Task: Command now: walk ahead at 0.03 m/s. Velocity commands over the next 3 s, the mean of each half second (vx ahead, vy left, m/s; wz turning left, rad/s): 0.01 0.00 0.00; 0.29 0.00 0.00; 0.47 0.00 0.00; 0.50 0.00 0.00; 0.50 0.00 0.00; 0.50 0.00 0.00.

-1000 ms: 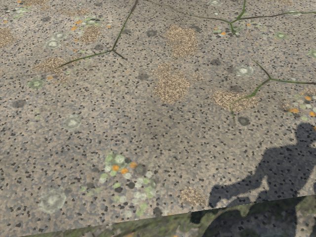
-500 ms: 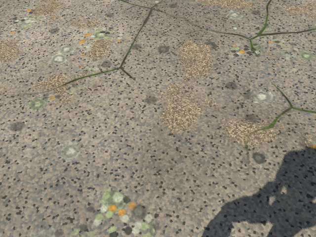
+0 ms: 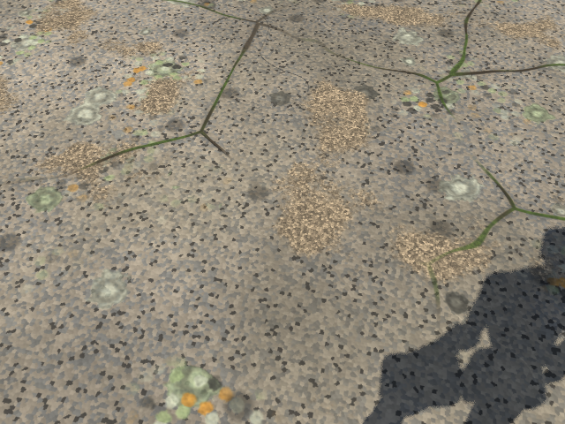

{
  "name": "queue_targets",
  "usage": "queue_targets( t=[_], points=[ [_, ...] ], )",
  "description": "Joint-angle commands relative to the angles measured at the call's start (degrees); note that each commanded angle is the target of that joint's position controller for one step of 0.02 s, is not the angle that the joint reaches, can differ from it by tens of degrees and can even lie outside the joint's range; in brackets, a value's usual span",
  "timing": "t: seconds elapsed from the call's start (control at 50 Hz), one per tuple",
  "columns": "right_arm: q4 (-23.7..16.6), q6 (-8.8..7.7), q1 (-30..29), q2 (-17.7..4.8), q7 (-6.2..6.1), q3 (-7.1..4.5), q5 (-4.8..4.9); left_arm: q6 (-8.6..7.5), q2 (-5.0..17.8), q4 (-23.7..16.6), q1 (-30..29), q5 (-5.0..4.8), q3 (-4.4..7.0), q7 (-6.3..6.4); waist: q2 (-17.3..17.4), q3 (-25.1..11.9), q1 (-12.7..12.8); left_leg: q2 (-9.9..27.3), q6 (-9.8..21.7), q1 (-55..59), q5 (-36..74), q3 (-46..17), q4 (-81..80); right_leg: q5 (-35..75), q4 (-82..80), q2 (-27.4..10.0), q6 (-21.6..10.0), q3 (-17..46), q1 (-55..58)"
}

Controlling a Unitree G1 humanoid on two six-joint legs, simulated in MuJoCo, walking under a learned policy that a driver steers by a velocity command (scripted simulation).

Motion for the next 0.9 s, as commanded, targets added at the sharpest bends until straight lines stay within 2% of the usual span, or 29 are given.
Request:
queue_targets(
  t=[0.02, 0.24, 0.5, 0.52, 0.54, 0.56, 0.58, 0.6, 0.62, 0.64, 0.66, 0.7, 0.72, 0.74, 0.76, 0.78, 0.8, 0.82, 0.84, 0.86, 0.88, 0.9],
  points=[
    [-1.71, -0.50, -0.23, -5.90, 0.00, -1.18, 0.01, -0.21, 4.10, -0.95, 3.62, 0.12, 0.83, 0.16, 1.10, -2.55, 0.24, 1.53, 2.48, 7.65, 13.06, -2.15, -2.94, 11.28, -4.03, -2.19, -1.34, 2.23, -4.59],
    [-0.43, -0.48, -2.29, -5.88, -0.27, -1.39, -0.26, -0.11, 3.20, 1.21, 5.56, 0.43, 0.36, 0.36, 0.20, -1.26, -0.07, 0.39, 2.40, 9.52, 10.63, -1.76, -3.18, 7.86, -4.07, -2.84, -0.77, 2.18, -7.03],
    [1.70, -0.45, -1.74, -5.45, -0.48, -1.08, -0.35, -0.06, 2.42, 3.34, 8.10, 0.71, -0.16, 0.19, -0.72, 0.06, -0.05, -0.59, 2.17, 8.61, 7.68, -1.53, -3.84, 6.26, -3.84, -3.63, -0.83, 2.29, -7.59],
    [2.35, -0.31, -0.54, -5.46, -0.57, -1.13, -0.45, 0.10, 2.21, 3.98, 9.41, 0.86, -0.20, 0.21, -0.94, 0.41, -0.06, -0.64, 2.15, 8.62, 2.10, -1.65, -4.68, 1.03, -5.05, -3.92, -1.18, 2.74, -7.73],
    [2.53, -0.18, 0.19, -6.54, -0.89, -1.64, -0.86, 0.29, 2.95, 4.34, 10.43, 1.44, 0.10, 0.44, -1.77, 2.38, 0.07, -1.04, 2.33, 7.33, -6.24, -1.56, -4.89, -6.44, -6.72, -4.61, -2.50, 3.94, -8.71],
    [2.20, -0.15, 0.30, -7.92, -1.42, -2.38, -1.46, 0.32, 4.51, 4.31, 11.03, 2.48, 0.69, 0.94, -3.20, 4.30, 0.49, -1.60, 2.86, 4.75, -14.63, -1.52, -4.30, -13.64, -8.40, -6.19, -4.81, 6.20, -9.04],
    [1.67, -0.18, -0.61, -7.71, -1.98, -2.65, -2.03, 0.00, 5.17, 4.13, 11.66, 3.52, 1.05, 1.59, -4.29, 5.74, 1.31, -1.96, 3.60, 1.14, -18.23, -1.84, -3.27, -17.90, -10.23, -8.75, -7.38, 9.60, -7.73],
    [1.14, -0.26, -1.90, -5.89, -2.57, -2.48, -2.44, -0.56, 5.09, 4.48, 13.53, 4.04, 1.21, 2.36, -5.60, 6.13, 2.46, -2.25, 4.11, -2.28, -17.39, -1.84, -0.93, -19.22, -12.26, -12.00, -9.79, 13.62, -4.46],
    [0.59, -0.42, -2.90, -3.98, -3.31, -2.27, -2.65, -1.20, 4.69, 4.92, 14.66, 4.04, 1.23, 3.06, -7.15, 6.89, 3.11, -2.49, 4.10, -6.11, -13.82, -0.92, 1.58, -18.49, -14.16, -15.85, -11.93, 17.64, -0.32],
    [-0.05, -0.66, -3.55, -2.55, -4.05, -2.04, -2.91, -1.63, 4.25, 5.10, 14.36, 3.49, 1.15, 3.67, -7.80, 8.06, 3.06, -1.79, 4.30, -9.13, -10.57, -0.24, 2.47, -16.48, -15.42, -19.31, -13.36, 19.93, 2.91],
    [-0.66, -0.90, -3.80, -1.86, -4.55, -1.86, -2.99, -1.68, 3.69, 5.18, 13.90, 2.78, 0.90, 4.08, -7.15, 7.87, 2.90, -1.22, 4.62, -8.56, -9.26, -0.26, 2.07, -14.07, -15.99, -20.66, -13.65, 20.57, 4.18],
    [-0.81, -1.47, -1.62, -2.04, -4.70, -2.00, -2.52, -1.18, 4.04, 4.57, 10.84, 2.45, 0.70, 4.27, -6.12, 7.32, 1.04, -2.01, 5.26, 0.27, -7.61, 1.46, -0.72, -9.24, -15.81, -18.35, -12.21, 16.38, 0.51],
    [-0.04, -1.99, 0.67, -2.12, -4.38, -2.21, -2.35, -0.58, 5.16, 3.45, 8.63, 2.55, 0.80, 4.11, -5.66, 6.61, 0.10, -3.19, 5.18, 7.01, -7.16, 2.83, -0.84, -7.49, -14.71, -15.54, -11.13, 12.48, -3.38],
    [0.70, -2.46, 3.60, -2.64, -3.79, -2.49, -2.63, -0.12, 5.07, 3.30, 8.22, 3.54, 0.67, 3.84, -5.35, 6.29, -0.68, -3.63, 5.68, 11.89, -6.43, 3.12, 0.96, -6.12, -11.72, -13.01, -10.50, 9.51, -6.88],
    [1.89, -2.98, 8.34, -3.41, -3.33, -2.86, -2.85, 0.05, 4.84, 3.44, 8.50, 4.55, 0.60, 3.76, -3.20, 5.55, -2.06, -2.82, 6.88, 16.10, -5.10, 1.04, 0.83, -4.15, -5.81, -10.67, -9.76, 6.98, -10.05],
    [3.45, -3.55, 15.37, -5.39, -3.41, -3.27, -3.17, -0.12, 2.92, 3.02, 8.30, 5.44, 0.18, 3.63, 3.07, 3.67, -4.52, 1.91, 10.68, 22.89, -2.10, -7.94, -2.40, -3.59, 6.83, -5.98, -7.29, 3.26, -17.56],
    [6.56, -3.87, 30.39, -8.08, -3.66, -3.76, -4.29, -0.86, -1.65, 1.31, 7.26, 6.57, -0.82, 3.61, 14.33, -2.70, -9.94, 12.98, 20.25, 36.00, 0.63, -29.96, -11.22, -12.61, 27.89, 0.81, -3.01, 1.41, -29.05],
    [7.75, -4.39, 35.97, -8.90, -3.88, -3.35, -5.71, -2.52, -0.08, 0.73, 5.41, 4.69, 0.04, 4.02, 9.78, 1.42, -11.81, 19.85, 23.20, 38.39, 1.09, -39.21, -16.38, -17.64, 42.34, 0.80, -3.46, 10.60, -40.96],
    [6.59, -4.72, 30.19, -8.42, -4.07, -2.97, -6.08, -3.86, 1.21, 0.44, 4.08, 3.30, 0.41, 4.61, 2.58, 5.42, -8.59, 21.28, 21.78, 32.86, -2.21, -35.86, -16.95, -11.33, 48.94, -1.62, -4.58, 14.89, -44.28],
    [4.88, -4.34, 23.55, -4.82, -4.08, -1.97, -5.72, -4.32, 2.27, 1.11, 4.34, 3.45, 0.82, 5.13, -0.95, 5.07, -5.60, 18.39, 19.45, 28.13, -5.04, -28.77, -16.66, -6.29, 50.27, -3.97, -4.89, 13.09, -41.88],
    [3.93, -4.04, 19.66, -1.95, -4.38, -1.02, -4.93, -4.22, 0.39, 0.85, 4.12, 4.12, 0.50, 5.12, -1.77, 6.34, -3.99, 15.66, 17.51, 22.50, -3.40, -22.18, -17.99, -1.94, 46.84, -6.05, -5.37, 10.96, -38.62],
    [3.02, -3.65, 17.46, 1.12, -5.15, -0.08, -4.60, -3.40, -1.88, 0.34, 3.38, 4.92, -0.15, 4.95, -0.75, 7.36, -2.32, 13.19, 15.90, 17.92, -0.86, -17.67, -18.91, 2.12, 43.22, -7.90, -5.35, 10.01, -35.49]
  ],
)
Next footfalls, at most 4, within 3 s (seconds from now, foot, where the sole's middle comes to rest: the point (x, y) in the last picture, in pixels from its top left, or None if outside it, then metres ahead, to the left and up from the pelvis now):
1.38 right None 0.50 -0.17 -0.96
1.80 left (255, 354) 0.77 0.10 -0.96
2.38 right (329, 263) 1.09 -0.14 -0.96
2.94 left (259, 192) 1.41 0.10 -0.96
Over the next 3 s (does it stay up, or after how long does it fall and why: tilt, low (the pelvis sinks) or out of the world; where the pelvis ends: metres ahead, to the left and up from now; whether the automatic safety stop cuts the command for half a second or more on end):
stays up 1.27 0.00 -0.20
